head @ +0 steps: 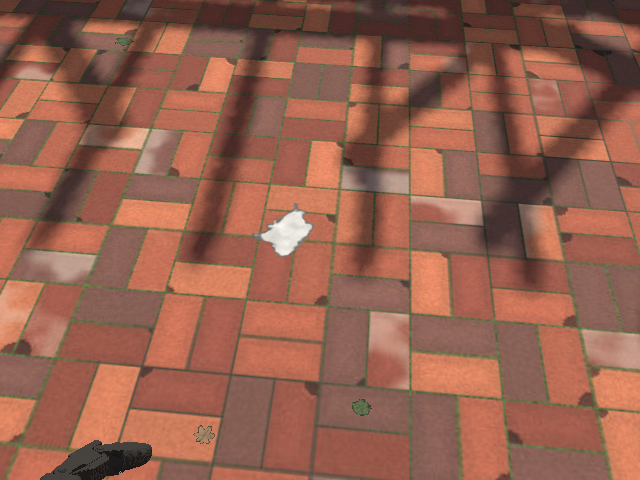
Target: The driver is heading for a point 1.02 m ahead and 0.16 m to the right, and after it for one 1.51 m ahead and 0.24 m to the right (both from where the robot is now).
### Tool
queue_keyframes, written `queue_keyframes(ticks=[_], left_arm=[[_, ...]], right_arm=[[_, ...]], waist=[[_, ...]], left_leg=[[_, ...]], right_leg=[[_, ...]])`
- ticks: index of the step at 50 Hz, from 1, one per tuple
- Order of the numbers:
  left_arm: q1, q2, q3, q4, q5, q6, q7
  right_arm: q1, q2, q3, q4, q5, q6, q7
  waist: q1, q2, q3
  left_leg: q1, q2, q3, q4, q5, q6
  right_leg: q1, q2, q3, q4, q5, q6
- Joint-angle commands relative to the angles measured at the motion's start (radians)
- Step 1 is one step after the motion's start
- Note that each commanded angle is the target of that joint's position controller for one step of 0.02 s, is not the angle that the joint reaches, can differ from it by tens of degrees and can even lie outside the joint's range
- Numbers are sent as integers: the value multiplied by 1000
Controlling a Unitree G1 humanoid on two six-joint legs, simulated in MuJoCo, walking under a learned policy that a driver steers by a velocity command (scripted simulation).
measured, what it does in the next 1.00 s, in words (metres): walks ahead: left foot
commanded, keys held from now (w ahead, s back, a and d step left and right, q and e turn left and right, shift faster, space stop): no key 0.70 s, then w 0.30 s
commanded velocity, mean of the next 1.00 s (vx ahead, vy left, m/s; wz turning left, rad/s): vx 0.14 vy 0.00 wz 0.05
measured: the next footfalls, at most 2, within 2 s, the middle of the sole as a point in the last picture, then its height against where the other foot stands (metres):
left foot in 0.32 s outside the picture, level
left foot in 1.34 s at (242, 471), level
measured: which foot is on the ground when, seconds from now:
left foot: down 0.00-0.00, up 0.02-0.30, down 0.32-0.96, up 0.98-1.00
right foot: down 0.00-1.00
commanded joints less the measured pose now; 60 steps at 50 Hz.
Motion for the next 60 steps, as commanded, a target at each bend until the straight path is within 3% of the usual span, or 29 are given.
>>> queue_keyframes(ticks=[1,2,3,5,6,8,10,13,16,17,18,20,26,35,36,38,40,42,45,47,48,49,50,51,52,54,56,59,60], left_arm=[[271,220,68,1,18,-4,5],[301,166,57,10,-23,12,-3],[241,136,47,-1,-31,22,-1],[108,75,17,-11,-18,35,1],[71,66,11,-5,-11,39,2],[30,74,14,10,-3,46,1],[34,99,21,28,-5,52,7],[31,110,20,51,-19,69,11],[53,61,-3,79,-17,78,6],[81,52,-9,87,-2,77,3],[127,53,-5,93,-6,81,5],[80,72,-2,101,-10,89,16],[93,64,-2,141,-16,95,27],[81,73,4,217,-24,116,40],[98,64,2,235,-24,119,41],[104,78,9,254,-34,125,43],[94,77,10,251,-43,112,45],[89,64,7,247,-49,78,41],[91,46,6,245,-53,23,19],[176,69,14,283,-55,6,4],[262,106,28,325,-58,4,1],[394,182,56,374,-63,9,1],[494,206,61,392,-50,15,-3],[461,151,41,381,-35,14,-4],[424,115,30,364,-34,13,-2],[384,83,13,352,-39,25,5],[361,64,2,342,-34,45,19],[330,112,7,319,-31,51,45],[349,138,14,323,-35,46,49]], right_arm=[[154,-29,7,-51,-4,-18,-4],[174,-109,-7,-33,5,-16,-1],[69,-148,-20,-45,15,-3,-4],[-54,-126,-19,-76,-3,23,-13],[-51,-98,-16,-81,-5,35,-14],[-17,-38,-1,-65,-4,48,-18],[-23,-22,7,-59,-9,48,-22],[-38,-44,-1,-46,-9,60,-20],[-103,-59,-3,-67,-36,66,-19],[-125,-97,-7,-88,-36,65,-24],[-152,-141,-22,-69,-25,65,-24],[-160,-59,-5,-67,-31,50,-16],[-141,-54,-3,-48,-19,20,-16],[-140,-46,-4,-6,-15,22,-17],[-119,-37,-2,12,-15,23,-17],[-105,-55,-11,31,-5,28,-18],[-96,-54,-12,32,2,17,-19],[-63,-65,-15,41,13,-10,-16],[-31,-105,-28,57,18,-39,-5],[-104,-92,-24,31,19,-43,0],[-166,-71,-18,1,19,-48,3],[-223,-36,-11,-34,14,-64,5],[-232,-31,-10,-41,12,-80,4],[-223,-50,-16,-37,34,-83,6],[-229,-40,-12,-34,45,-82,13],[-265,-19,-9,-47,31,-80,23],[-281,6,-3,-58,19,-75,37],[-380,54,21,-95,14,-68,48],[-397,42,19,-103,17,-65,49]], waist=[[97,-257,-385],[111,-200,-399],[128,-109,-269],[90,-29,-129],[56,-63,-105],[30,-123,-101],[38,-131,-146],[41,-109,-161],[42,-65,-80],[69,-5,-57],[117,116,-27],[82,97,12],[80,64,-41],[83,22,-43],[83,23,-64],[82,32,-13],[76,43,83],[67,83,130],[78,189,104],[128,149,72],[159,53,45],[195,-134,3],[236,-268,-7],[199,-152,35],[179,-87,63],[153,-37,90],[139,-73,87],[143,-82,104],[144,-97,102]], left_leg=[[-423,-27,17,616,-139,-66],[-499,1,-35,726,-242,-84],[-550,35,-24,774,-179,-99],[-515,109,31,663,-86,-115],[-437,141,50,567,-56,-117],[-297,133,110,382,-29,-133],[-205,131,128,242,57,-136],[-98,127,143,82,228,-119],[9,160,100,-95,378,-67],[16,221,43,-107,419,-38],[-91,205,51,-91,235,-6],[-184,169,68,-119,137,-24],[-124,155,86,-54,408,-43],[-108,142,100,-50,476,-37],[-97,132,111,-59,386,-35],[-142,111,116,-66,65,-6],[-211,135,63,-109,-195,33],[-205,192,-31,-150,-263,78],[-118,319,-238,-219,-136,154],[-144,286,-160,-132,111,125],[-227,197,-20,-1,251,72],[-408,70,168,276,365,-8],[-685,22,182,528,-27,-56],[-810,74,115,665,-139,-40],[-878,118,107,726,-90,-20],[-902,188,139,662,53,-8],[-783,196,188,518,171,-32],[-526,145,248,211,360,-60],[-461,130,251,148,402,-60]], right_leg=[[781,-414,456,50,696,-315],[762,-430,565,0,490,-323],[657,-386,466,-27,370,-281],[423,-301,309,-80,351,-234],[329,-262,254,-107,351,-214],[224,-202,153,-132,425,-207],[224,-202,123,-129,460,-216],[208,-206,122,-136,204,-204],[97,-137,118,-147,-283,-97],[67,-92,94,-118,-412,-52],[105,-31,30,-110,-417,-22],[166,-26,10,-60,-339,-8],[222,-36,8,-5,-119,-13],[270,-43,12,8,-49,-2],[280,-32,0,4,-134,-3],[223,0,-24,26,-433,-23],[128,-5,-5,33,-618,-49],[58,-10,3,85,-616,-64],[22,6,-29,193,-439,-78],[144,-8,-2,105,-352,-107],[285,-39,71,30,-267,-123],[507,-137,277,-67,-159,-172],[708,-312,561,-172,12,-268],[721,-375,586,-161,50,-297],[723,-361,514,-153,62,-286],[672,-318,366,-198,77,-228],[565,-252,247,-263,78,-188],[353,-173,105,-339,39,-161],[333,-183,102,-365,23,-161]])
Keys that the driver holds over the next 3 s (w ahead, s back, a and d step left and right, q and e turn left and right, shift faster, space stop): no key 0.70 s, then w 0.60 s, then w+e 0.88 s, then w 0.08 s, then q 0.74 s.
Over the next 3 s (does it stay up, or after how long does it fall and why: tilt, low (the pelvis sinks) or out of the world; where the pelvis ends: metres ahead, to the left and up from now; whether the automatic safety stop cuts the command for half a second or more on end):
stays up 0.99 -0.18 0.01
